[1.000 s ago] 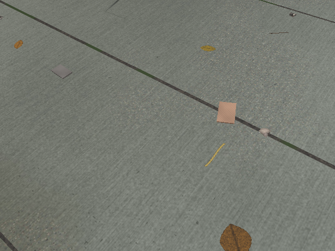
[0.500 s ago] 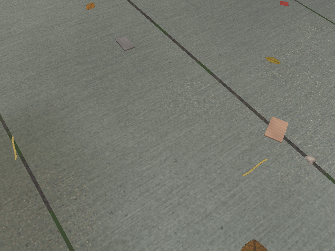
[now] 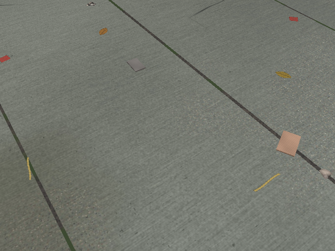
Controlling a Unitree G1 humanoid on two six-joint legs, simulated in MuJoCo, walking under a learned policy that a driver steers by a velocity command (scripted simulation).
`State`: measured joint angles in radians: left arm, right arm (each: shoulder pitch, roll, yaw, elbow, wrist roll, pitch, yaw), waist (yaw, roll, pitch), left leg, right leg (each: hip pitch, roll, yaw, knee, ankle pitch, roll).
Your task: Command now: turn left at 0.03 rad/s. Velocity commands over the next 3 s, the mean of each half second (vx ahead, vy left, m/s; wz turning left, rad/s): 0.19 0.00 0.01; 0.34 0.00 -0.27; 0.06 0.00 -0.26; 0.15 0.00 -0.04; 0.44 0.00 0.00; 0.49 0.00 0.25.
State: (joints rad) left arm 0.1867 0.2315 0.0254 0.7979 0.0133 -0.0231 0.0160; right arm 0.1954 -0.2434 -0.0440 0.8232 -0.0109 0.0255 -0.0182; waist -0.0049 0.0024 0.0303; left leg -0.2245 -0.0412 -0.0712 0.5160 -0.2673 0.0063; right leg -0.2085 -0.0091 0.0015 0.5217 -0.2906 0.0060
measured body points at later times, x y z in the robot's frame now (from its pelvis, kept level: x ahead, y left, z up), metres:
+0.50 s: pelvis +0.08 +0.03 +0.01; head +0.09 +0.05 +0.46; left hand +0.17 +0.30 -0.13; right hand +0.08 -0.24 -0.12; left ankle +0.04 +0.12 -0.74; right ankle +0.03 -0.11 -0.66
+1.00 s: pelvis +0.31 -0.03 -0.01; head +0.36 -0.04 +0.44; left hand +0.52 +0.21 -0.11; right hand +0.37 -0.32 -0.13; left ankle +0.28 +0.13 -0.64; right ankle +0.40 -0.11 -0.74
